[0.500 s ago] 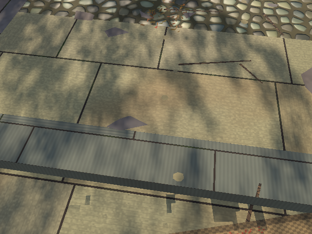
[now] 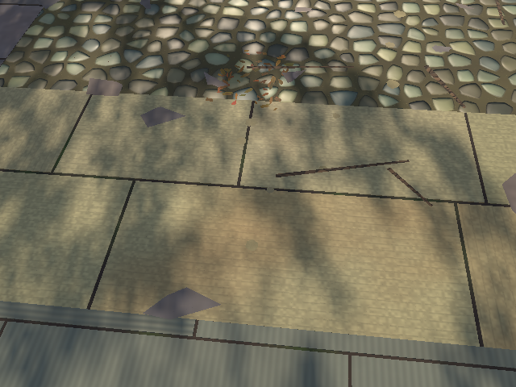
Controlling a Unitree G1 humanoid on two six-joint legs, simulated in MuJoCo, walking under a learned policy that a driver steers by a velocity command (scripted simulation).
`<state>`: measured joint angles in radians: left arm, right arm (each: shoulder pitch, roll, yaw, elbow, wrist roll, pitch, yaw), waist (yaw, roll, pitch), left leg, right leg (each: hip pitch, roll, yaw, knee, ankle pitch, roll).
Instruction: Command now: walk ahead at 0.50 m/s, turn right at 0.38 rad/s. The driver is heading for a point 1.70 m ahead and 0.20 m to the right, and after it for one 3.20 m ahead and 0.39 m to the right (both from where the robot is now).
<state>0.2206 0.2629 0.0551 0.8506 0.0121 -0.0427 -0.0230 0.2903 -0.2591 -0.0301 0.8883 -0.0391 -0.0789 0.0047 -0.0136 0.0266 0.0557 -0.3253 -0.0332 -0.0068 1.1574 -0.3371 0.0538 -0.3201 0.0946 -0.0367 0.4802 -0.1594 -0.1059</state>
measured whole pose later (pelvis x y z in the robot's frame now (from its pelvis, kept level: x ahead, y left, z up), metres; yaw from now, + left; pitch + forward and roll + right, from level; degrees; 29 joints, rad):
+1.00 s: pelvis +0.61 +0.00 +0.07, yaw -20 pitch -1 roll -1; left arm 0.19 0.25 0.05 0.80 0.02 -0.04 0.00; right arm 0.30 -0.23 -0.04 0.83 -0.01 -0.05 -0.02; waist -0.02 0.01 0.10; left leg -0.35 -0.03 -0.07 1.30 -0.42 0.04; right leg -0.32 0.12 -0.09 0.54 -0.20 -0.13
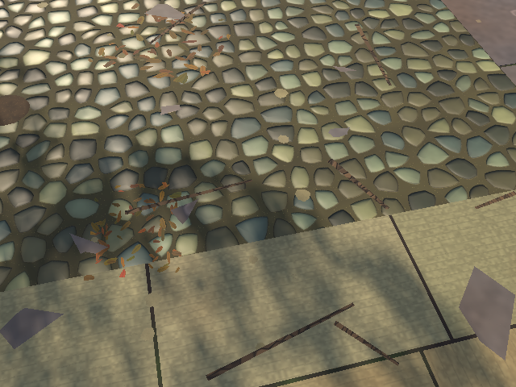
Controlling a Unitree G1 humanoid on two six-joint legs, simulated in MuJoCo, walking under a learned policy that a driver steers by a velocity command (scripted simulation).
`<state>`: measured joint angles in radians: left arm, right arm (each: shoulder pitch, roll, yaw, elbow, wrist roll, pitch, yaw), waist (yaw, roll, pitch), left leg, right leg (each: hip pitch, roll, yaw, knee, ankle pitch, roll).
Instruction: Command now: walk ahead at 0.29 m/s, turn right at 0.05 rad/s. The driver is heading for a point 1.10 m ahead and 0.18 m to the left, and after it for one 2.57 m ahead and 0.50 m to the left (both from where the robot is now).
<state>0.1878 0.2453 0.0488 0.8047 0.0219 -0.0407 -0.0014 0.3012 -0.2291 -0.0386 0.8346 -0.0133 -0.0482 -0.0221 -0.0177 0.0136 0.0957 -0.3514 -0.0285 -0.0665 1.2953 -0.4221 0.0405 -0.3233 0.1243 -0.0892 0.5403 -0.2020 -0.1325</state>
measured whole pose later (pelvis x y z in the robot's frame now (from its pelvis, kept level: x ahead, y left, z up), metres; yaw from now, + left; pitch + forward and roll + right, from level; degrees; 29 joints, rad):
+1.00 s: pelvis +0.26 +0.06 +0.02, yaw +0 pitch +1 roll +0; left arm 0.48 0.19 0.03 1.07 0.02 -0.09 0.01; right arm 0.12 -0.24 -0.06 0.85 -0.03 -0.02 0.04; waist 0.06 0.04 -0.02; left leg -0.58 0.07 0.04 0.75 -0.12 0.00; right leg 0.06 0.04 -0.02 0.15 -0.24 -0.04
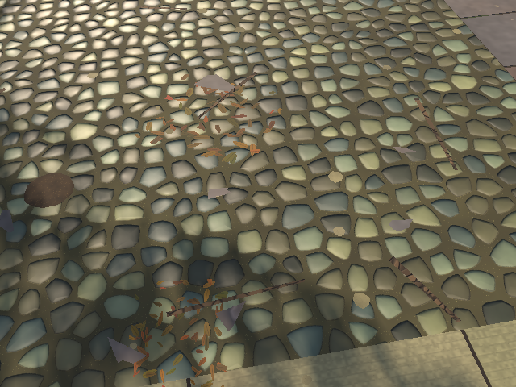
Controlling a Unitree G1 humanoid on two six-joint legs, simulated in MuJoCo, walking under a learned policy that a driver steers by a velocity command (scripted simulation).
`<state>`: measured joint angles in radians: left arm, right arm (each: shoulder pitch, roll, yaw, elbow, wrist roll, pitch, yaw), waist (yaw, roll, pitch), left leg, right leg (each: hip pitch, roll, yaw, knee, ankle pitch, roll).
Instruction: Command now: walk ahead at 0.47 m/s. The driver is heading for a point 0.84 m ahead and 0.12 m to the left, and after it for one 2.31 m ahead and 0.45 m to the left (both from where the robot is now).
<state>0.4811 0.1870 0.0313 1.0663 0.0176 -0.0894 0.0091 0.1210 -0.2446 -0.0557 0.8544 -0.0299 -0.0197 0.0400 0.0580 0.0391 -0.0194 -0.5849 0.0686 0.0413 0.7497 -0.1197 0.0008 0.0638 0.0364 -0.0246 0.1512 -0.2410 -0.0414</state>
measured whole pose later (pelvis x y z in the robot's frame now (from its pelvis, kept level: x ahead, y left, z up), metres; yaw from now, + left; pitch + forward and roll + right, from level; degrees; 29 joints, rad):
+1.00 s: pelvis +0.54 +0.02 +0.00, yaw +3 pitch -1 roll -1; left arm 0.39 0.20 0.05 1.05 0.02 -0.10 0.00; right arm 0.18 -0.23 -0.06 0.94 -0.03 -0.02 0.03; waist 0.01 0.04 0.04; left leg -0.64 0.09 -0.04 0.94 -0.11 0.05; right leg -0.03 0.08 -0.15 0.23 -0.20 -0.09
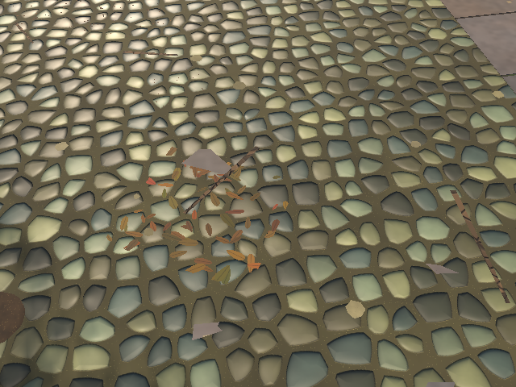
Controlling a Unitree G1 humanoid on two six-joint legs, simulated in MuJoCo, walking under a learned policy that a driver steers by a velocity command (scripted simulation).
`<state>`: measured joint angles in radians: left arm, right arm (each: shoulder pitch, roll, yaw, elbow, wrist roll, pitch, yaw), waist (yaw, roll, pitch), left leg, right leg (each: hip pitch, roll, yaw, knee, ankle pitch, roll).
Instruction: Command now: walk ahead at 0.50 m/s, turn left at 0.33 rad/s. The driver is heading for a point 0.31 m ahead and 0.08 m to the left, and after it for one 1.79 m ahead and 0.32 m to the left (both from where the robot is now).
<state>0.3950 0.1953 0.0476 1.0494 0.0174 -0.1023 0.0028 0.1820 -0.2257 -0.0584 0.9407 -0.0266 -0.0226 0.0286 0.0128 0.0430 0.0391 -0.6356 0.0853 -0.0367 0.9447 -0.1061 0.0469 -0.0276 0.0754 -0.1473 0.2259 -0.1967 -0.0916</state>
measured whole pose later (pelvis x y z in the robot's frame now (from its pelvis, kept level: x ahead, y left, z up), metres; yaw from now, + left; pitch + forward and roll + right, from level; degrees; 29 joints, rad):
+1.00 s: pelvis +0.56 +0.11 +0.00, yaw +22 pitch +0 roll -1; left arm 0.30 0.24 0.04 0.90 0.01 -0.08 -0.01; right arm 0.26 -0.26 -0.05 0.89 -0.04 -0.04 0.02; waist 0.00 0.04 0.04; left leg -0.47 0.01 -0.04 1.09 -0.29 0.06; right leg -0.19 0.06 -0.07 0.35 -0.17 -0.08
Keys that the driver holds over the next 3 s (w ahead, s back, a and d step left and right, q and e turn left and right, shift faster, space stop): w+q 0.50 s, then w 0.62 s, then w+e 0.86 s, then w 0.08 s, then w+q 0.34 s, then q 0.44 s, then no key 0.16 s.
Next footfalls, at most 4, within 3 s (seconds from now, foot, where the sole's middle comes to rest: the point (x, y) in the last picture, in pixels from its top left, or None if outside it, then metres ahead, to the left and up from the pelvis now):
0.24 left None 0.29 0.11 -0.78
0.78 right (260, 334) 0.64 0.06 -0.78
1.32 left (163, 278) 0.82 0.35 -0.78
1.86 right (221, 201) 1.12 0.19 -0.78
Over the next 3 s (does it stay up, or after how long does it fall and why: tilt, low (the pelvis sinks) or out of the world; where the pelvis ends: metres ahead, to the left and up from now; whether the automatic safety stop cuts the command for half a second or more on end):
stays up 1.48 0.25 -0.01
